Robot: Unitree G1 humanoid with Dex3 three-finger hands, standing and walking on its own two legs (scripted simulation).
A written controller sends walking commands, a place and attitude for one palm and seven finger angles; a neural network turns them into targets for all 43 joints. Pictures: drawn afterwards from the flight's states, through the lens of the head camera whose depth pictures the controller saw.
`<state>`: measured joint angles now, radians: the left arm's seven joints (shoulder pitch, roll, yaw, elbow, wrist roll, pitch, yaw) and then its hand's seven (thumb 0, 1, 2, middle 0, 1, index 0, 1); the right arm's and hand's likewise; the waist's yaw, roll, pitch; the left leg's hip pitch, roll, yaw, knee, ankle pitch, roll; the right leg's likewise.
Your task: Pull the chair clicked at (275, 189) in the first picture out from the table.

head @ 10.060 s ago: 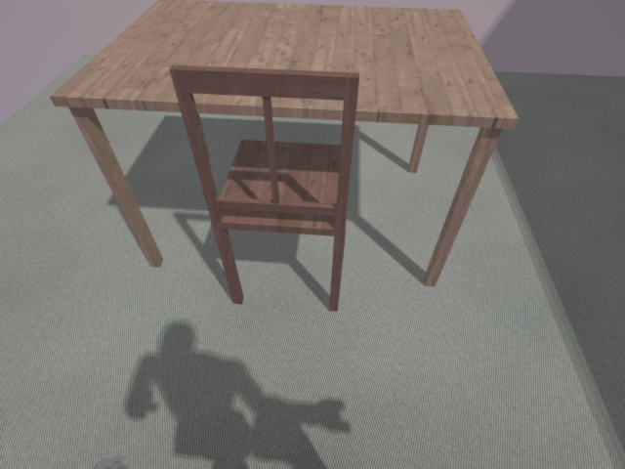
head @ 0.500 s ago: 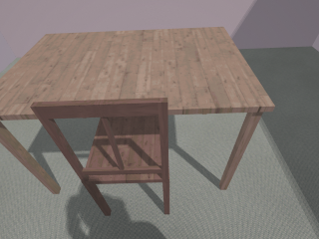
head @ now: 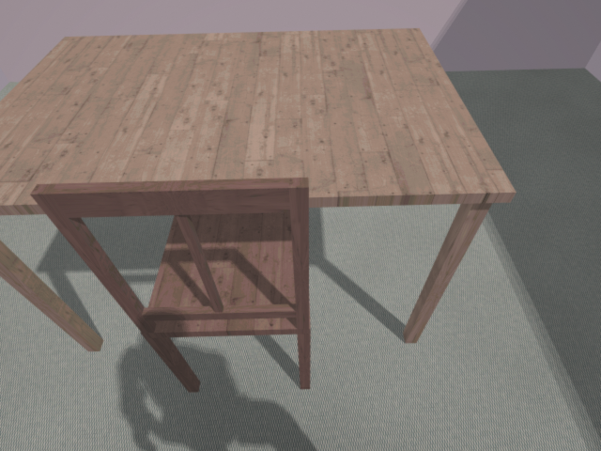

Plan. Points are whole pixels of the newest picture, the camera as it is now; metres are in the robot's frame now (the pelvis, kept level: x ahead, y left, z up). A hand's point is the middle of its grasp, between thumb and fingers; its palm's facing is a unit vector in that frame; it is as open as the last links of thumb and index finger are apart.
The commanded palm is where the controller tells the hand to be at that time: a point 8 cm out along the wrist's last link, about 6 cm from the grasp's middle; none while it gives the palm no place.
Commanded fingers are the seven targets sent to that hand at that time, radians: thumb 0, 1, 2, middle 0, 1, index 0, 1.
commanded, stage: raise the hand toward the chair's back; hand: left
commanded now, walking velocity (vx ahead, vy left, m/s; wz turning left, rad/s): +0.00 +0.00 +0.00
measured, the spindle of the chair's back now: (203, 268) +0.43 +0.21 -0.08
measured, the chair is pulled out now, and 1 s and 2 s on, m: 0.00 0.00 0.00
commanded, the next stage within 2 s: none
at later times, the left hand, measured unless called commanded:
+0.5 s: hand out of the picture +0.09 +0.19 -0.09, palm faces +0.19 -0.98 +0.00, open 9.9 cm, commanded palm +0.10 +0.23 -0.06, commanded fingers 0.00 0.29 0.64 -0.14 -0.20 -0.14 -0.20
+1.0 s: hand (152, 437) +0.15 +0.21 -0.06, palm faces +0.09 -0.99 -0.07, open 14.3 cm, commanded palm +0.12 +0.26 -0.05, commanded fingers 0.00 -0.29 0.39 -0.08 -0.11 -0.08 -0.11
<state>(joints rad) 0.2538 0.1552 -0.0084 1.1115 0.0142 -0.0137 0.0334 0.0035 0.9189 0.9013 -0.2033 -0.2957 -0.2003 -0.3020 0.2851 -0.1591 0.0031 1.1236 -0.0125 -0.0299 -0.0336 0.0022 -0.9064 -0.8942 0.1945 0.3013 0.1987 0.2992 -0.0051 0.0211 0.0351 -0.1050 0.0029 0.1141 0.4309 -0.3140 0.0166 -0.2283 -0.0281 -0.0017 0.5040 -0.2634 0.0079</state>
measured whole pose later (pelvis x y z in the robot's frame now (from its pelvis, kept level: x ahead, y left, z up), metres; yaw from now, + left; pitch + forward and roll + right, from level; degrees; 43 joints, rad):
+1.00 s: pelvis -0.06 -0.01 -0.10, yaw +5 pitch +18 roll -2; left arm 0.38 0.23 0.19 0.01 -0.28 -0.47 -0.28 0.00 -0.07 0.49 -0.10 -0.14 -0.10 -0.15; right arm 0.28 -0.27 -0.02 0.58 0.03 -0.25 -0.05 0.01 -0.90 -0.89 0.20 0.30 0.20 0.30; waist -0.01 0.03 -0.15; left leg -0.98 0.02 -0.01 1.25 -0.58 0.02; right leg -1.00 -0.05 -0.10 1.18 -0.48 -0.01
